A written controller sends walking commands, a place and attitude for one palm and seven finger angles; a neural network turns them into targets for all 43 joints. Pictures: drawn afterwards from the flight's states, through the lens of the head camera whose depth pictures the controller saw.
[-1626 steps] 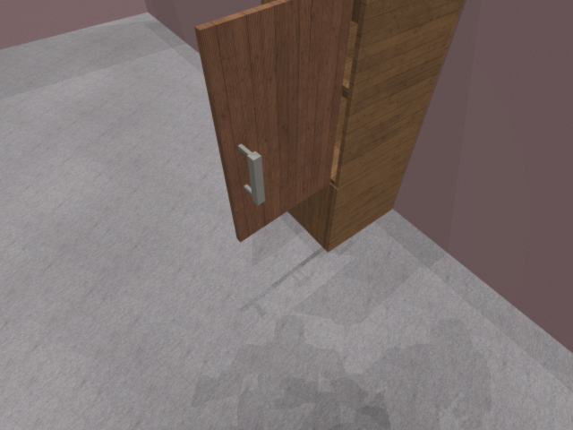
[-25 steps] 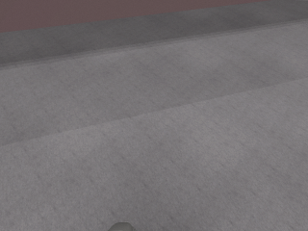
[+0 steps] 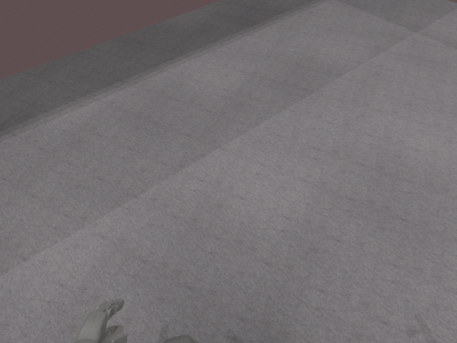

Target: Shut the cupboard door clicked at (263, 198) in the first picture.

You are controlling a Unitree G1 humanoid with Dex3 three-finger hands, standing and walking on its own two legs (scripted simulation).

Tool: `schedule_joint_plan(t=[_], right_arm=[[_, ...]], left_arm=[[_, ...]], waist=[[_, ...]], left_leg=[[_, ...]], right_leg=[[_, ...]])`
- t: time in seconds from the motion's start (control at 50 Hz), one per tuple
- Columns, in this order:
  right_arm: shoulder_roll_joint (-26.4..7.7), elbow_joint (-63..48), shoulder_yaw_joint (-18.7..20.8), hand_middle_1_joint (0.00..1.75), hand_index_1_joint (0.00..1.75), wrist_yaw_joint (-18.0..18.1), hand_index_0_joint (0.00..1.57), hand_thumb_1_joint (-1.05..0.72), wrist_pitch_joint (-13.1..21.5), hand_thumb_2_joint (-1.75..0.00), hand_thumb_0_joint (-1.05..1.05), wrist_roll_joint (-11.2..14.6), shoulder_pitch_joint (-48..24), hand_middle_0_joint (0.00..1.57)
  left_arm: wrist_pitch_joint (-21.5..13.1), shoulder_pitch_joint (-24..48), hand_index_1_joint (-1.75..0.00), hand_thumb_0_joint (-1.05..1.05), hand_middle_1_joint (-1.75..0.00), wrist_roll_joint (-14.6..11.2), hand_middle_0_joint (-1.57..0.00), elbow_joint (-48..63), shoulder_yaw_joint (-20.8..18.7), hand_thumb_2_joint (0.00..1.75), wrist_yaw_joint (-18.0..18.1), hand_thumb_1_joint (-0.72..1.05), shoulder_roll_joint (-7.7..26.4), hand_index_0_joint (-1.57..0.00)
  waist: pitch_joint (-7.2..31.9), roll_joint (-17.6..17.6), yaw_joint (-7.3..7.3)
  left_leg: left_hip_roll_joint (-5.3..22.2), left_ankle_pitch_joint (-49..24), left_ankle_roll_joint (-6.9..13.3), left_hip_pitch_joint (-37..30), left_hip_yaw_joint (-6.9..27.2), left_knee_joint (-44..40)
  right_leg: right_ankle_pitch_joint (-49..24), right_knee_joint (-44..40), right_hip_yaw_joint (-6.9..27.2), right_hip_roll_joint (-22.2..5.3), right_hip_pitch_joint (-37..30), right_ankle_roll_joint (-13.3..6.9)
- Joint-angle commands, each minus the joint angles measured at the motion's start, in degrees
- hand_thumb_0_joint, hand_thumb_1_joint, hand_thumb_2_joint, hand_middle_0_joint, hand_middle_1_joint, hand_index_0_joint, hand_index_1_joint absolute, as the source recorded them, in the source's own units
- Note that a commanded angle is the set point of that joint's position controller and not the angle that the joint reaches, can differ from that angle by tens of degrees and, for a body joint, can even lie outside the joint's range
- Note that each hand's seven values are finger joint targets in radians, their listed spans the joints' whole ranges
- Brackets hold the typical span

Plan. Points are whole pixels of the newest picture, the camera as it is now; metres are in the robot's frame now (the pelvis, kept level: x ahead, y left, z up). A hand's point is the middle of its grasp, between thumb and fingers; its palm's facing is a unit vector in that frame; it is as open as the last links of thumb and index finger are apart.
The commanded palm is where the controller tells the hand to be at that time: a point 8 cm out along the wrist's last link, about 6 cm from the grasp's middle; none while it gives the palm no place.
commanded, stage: turn to face it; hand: left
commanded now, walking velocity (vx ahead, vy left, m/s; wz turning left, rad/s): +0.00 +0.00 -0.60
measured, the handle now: out of the picture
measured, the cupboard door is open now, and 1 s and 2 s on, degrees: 61 61 61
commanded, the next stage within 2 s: none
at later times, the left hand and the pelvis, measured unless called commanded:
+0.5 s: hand (126, 331) +0.16 +0.22 -0.15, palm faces -0.25 -0.95 -0.19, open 7.4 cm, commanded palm none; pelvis +0.02 +0.04 +0.02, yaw -17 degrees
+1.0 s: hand (175, 304) +0.21 +0.13 -0.16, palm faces -0.55 -0.81 -0.21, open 7.4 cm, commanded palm none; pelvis +0.02 +0.02 +0.01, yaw -35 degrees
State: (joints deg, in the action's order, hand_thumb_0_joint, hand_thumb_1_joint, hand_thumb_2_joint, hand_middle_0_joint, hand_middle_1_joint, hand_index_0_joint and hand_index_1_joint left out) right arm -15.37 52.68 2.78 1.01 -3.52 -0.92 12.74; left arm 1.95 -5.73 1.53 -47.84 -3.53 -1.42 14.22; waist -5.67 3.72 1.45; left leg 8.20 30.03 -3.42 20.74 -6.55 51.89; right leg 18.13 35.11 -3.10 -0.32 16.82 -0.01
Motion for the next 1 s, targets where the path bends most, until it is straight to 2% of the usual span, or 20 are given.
schedule_joint_plan(t=[0.0,0.06,0.16,0.22,0.24,0.26,0.28,0.36,0.46,0.56,0.62,0.64,0.66,0.68,0.72,0.78,0.9,0.94,0.96,0.98], right_arm=[[-5.62,-6.95,1.38,0.3,0.3,0.48,0.2,-0.9,1.74,-0.9,0.0,0.05,-3.68,0.2],[-4.14,-6.07,1.14,0.3,0.3,0.04,0.2,-0.9,1.62,-0.9,0.0,0.11,-2.39,0.2],[-3.24,-7.08,1.08,0.3,0.3,0.14,0.2,-0.9,2.14,-0.9,0.0,0.46,-2.02,0.2],[-4.65,-5.09,1.11,0.3,0.3,0.72,0.2,-0.9,3.45,-0.9,0.0,0.53,4.45,0.2],[-9.58,-5.05,1.78,0.3,0.3,0.95,0.2,-0.9,4.12,-0.9,0.0,-0.23,5.51,0.2],[-13.65,-6.14,2.51,0.3,0.3,1.02,0.2,-0.9,3.89,-0.9,0.0,-0.49,6.21,0.2],[-12.94,-5.95,2.21,0.3,0.3,1.27,0.2,-0.9,3.93,-0.9,0.0,-0.95,5.42,0.2],[-8.55,-7.64,1.08,0.3,0.3,1.67,0.2,-0.9,4.04,-0.9,0.0,-0.92,-1.78,0.2],[-8.51,-4.64,1.86,0.3,0.3,1.41,0.2,-0.9,3.86,-0.9,0.0,-0.76,3.36,0.2],[-9.83,-3.54,2.81,0.3,0.3,0.56,0.2,-0.9,3.3,-0.9,0.0,-0.86,2.93,0.2],[-10.33,-3.83,3.17,0.3,0.3,0.2,0.2,-0.9,3.03,-0.9,0.0,-0.38,0.78,0.2],[-7.96,-4.73,2.9,0.3,0.3,-0.2,0.2,-0.9,2.92,-0.9,0.0,0.14,0.36,0.2],[-2.83,-7.63,1.56,0.3,0.3,-0.52,0.2,-0.9,2.7,-0.9,0.0,0.11,-2.12,0.2],[-4.4,-8.69,1.11,0.3,0.3,0.04,0.2,-0.9,1.78,-0.9,0.0,0.11,-3.66,0.2],[-5.32,-7.78,1.45,0.3,0.3,0.74,0.2,-0.9,1.59,-0.9,0.0,0.13,-4.4,0.2],[-4.51,-5.57,1.43,0.3,0.3,-0.13,0.2,-0.9,1.46,-0.9,0.0,-0.15,-1.83,0.2],[-3.58,-6.79,1.2,0.3,0.3,-0.13,0.2,-0.9,1.97,-0.9,0.0,0.23,-2.04,0.2],[-3.55,-5.94,1.13,0.3,0.3,0.32,0.2,-0.9,2.62,-0.9,0.0,0.43,1.36,0.2],[-3.91,-4.98,1.05,0.3,0.3,0.47,0.2,-0.9,3.04,-0.9,0.0,0.5,4.48,0.2],[-7.3,-4.69,1.5,0.3,0.3,0.83,0.2,-0.9,3.8,-0.9,0.0,0.05,5.71,0.2]], left_arm=[[-0.28,-3.55,-0.3,0.0,-0.3,-0.43,-0.2,3.17,-2.85,0.9,2.14,0.9,10.83,-0.2],[-0.59,-2.6,-0.3,0.0,-0.3,-0.13,-0.2,3.48,-2.67,0.9,2.07,0.9,10.29,-0.2],[-0.14,-3.17,-0.3,0.0,-0.3,0.33,-0.2,2.86,-3.31,0.9,1.6,0.9,11.55,-0.2],[0.45,-0.85,-0.3,0.0,-0.3,-0.51,-0.2,3.19,-3.09,0.9,1.41,0.9,9.67,-0.2],[0.91,-2.85,-0.3,0.0,-0.3,-1.06,-0.2,4.07,-2.43,0.9,1.03,0.9,5.97,-0.2],[0.75,-3.78,-0.3,0.0,-0.3,-1.01,-0.2,4.85,-1.8,0.9,0.61,0.9,4.66,-0.2],[1.12,-2.41,-0.3,0.0,-0.3,-0.24,-0.2,4.5,-2.21,0.9,0.56,0.9,6.35,-0.2],[1.53,-2.82,-0.3,0.0,-0.3,-0.35,-0.2,2.24,-2.73,0.9,-1.08,0.9,4.75,-0.2],[1.75,-0.07,-0.3,0.0,-0.3,-0.41,-0.2,2.76,-2.14,0.9,-1.21,0.9,3.01,-0.2],[1.19,0.65,-0.3,0.0,-0.3,-0.29,-0.2,3.01,-1.64,0.9,-1.08,0.9,2.93,-0.2],[0.57,-4.84,-0.3,0.0,-0.3,-0.26,-0.2,1.49,-2.17,0.9,-0.69,0.9,4.93,-0.2],[-0.13,-9.19,-0.3,0.0,-0.3,0.1,-0.2,0.4,-2.98,0.9,-0.17,0.9,9.16,-0.2],[-0.75,-11.14,-0.3,0.0,-0.3,0.39,-0.2,-0.29,-3.95,0.9,0.72,0.9,14.98,-0.2],[-0.61,-13.39,-0.3,0.0,-0.3,-0.57,-0.2,-0.75,-3.68,0.9,1.13,0.9,15.88,-0.2],[-0.55,-7.02,-0.3,0.0,-0.3,-0.41,-0.2,0.73,-3.6,0.9,2.13,0.9,13.04,-0.2],[-0.45,-1.37,-0.3,0.0,-0.3,-0.23,-0.2,2.76,-2.61,0.9,1.92,0.9,10.23,-0.2],[-0.08,-2.6,-0.3,0.0,-0.3,0.24,-0.2,2.41,-3.16,0.9,1.43,0.9,11.72,-0.2],[0.19,-1.37,-0.3,0.0,-0.3,-0.05,-0.2,2.53,-3.28,0.9,1.33,0.9,11.3,-0.2],[0.38,-0.3,-0.3,0.0,-0.3,-0.31,-0.2,2.45,-3.08,0.9,1.29,0.9,10.55,-0.2],[0.8,-1.22,-0.3,0.0,-0.3,-0.91,-0.2,3.34,-2.59,0.9,1.07,0.9,7.79,-0.2]], waist=[[7.94,-16.54,-2.54],[8.98,-12.03,-1.57],[8.29,-13.46,-1.49],[9.92,-9.93,1.74],[10.86,4.09,1.34],[10.78,15.32,1.31],[9.85,13.19,1.96],[5.98,5.94,-1.49],[8.51,5.84,0.75],[7.81,9.6,1.14],[8.96,5.46,-2.5],[11.09,-5.19,-4.64],[8.55,-21.89,-6.0],[8.29,-16.67,-6.96],[7.22,-21.94,-4.22],[8.24,-13.61,-1.04],[7.17,-13.66,-1.72],[8.34,-13.39,-0.2],[9.43,-12.12,1.48],[10.46,-2.36,1.37]], left_leg=[[-1.48,-3.39,-1.48,15.53,7.28,15.86],[-3.04,-5.96,-1.95,9.14,5.37,8.05],[-5.84,-5.69,-1.23,2.56,4.42,-7.23],[-5.5,-17.78,-0.4,-12.27,4.87,-26.85],[5.78,-18.77,3.21,-18.27,16.84,-34.0],[18.2,-25.48,9.5,-18.19,27.23,-35.95],[19.89,-25.05,12.19,-13.88,27.31,-36.37],[11.74,-35.15,10.59,-12.07,10.05,-32.92],[12.39,-40.84,10.89,-18.55,4.78,-30.9],[13.4,-39.56,9.79,-15.31,1.53,-28.01],[11.55,-32.51,5.42,-9.01,-1.96,-19.86],[7.51,-22.57,1.95,-1.64,-5.22,-9.88],[-1.88,6.01,-1.25,14.13,-5.76,4.18],[-2.07,6.88,-0.73,14.35,2.53,11.5],[-1.35,1.44,-1.03,18.74,7.08,16.91],[-2.01,-6.7,-1.87,10.05,4.99,11.22],[-5.3,-5.86,-1.29,3.51,4.01,-5.91],[-6.7,-10.57,-0.84,-3.28,3.71,-16.5],[-6.46,-15.94,-0.63,-8.93,3.89,-24.38],[-0.08,-15.3,1.47,-15.1,10.79,-32.78]], right_leg=[[-29.27,-14.15,18.15,-15.14,-12.65,-11.1],[-28.88,-13.2,15.62,-12.77,-8.68,-10.24],[-21.98,-12.62,21.09,-12.15,-4.71,-10.33],[-16.45,-6.16,19.5,-7.59,3.33,-4.95],[-1.66,2.73,13.63,0.19,11.57,-1.27],[17.48,16.87,5.22,3.5,15.84,1.45],[18.14,26.6,6.87,1.59,15.65,1.87],[8.79,32.39,3.37,-1.68,15.77,3.29],[7.51,21.91,0.27,-1.85,13.52,3.47],[6.79,8.37,-3.02,-0.35,5.47,2.02],[-6.28,-7.8,-3.2,-0.06,-7.27,0.18],[-14.54,-14.01,5.96,-7.58,-16.12,-2.54],[-31.61,-16.31,24.46,-20.83,-19.57,-8.87],[-34.35,-15.54,24.73,-23.12,-14.39,-12.57],[-25.04,-16.85,24.42,-18.99,-12.81,-12.63],[-20.36,-15.29,15.31,-12.69,-5.98,-9.78],[-13.09,-15.24,21.41,-11.91,-2.72,-10.42],[-14.86,-11.88,22.42,-10.26,-0.59,-8.39],[-13.24,-8.85,21.15,-8.63,1.87,-6.02],[-6.85,-2.76,17.41,-3.36,7.86,-2.84]])
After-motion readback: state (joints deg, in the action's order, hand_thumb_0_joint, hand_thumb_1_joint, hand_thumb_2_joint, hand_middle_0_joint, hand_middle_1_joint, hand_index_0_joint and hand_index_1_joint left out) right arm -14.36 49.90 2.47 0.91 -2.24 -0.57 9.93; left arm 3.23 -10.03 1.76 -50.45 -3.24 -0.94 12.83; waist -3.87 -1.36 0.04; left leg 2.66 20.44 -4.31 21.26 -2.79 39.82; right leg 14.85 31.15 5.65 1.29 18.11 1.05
